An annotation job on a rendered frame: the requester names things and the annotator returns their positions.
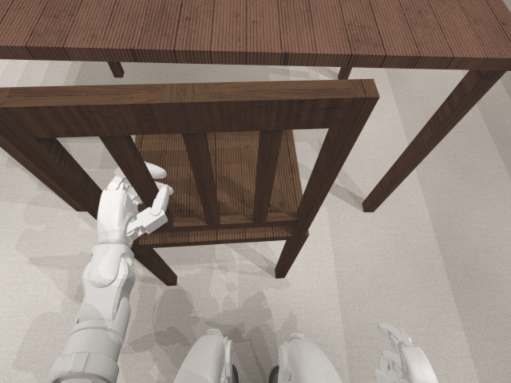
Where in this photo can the left robot hand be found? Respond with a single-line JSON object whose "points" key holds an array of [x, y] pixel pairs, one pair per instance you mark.
{"points": [[119, 203]]}

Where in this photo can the table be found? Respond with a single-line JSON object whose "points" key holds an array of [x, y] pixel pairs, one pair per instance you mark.
{"points": [[472, 35]]}

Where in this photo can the robot thigh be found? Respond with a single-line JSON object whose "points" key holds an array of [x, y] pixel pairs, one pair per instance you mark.
{"points": [[302, 361], [209, 360]]}

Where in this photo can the chair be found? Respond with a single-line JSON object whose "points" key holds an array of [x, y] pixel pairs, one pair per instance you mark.
{"points": [[227, 147]]}

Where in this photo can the left robot forearm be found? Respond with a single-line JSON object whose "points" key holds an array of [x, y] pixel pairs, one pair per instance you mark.
{"points": [[98, 333]]}

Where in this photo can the left robot thigh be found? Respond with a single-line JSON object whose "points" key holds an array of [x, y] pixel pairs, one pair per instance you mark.
{"points": [[209, 360]]}

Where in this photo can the right robot hand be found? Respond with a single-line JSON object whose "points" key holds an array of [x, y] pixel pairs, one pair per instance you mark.
{"points": [[411, 367]]}

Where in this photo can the right robot thigh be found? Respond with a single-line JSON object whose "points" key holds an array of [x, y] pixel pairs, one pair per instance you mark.
{"points": [[302, 361]]}

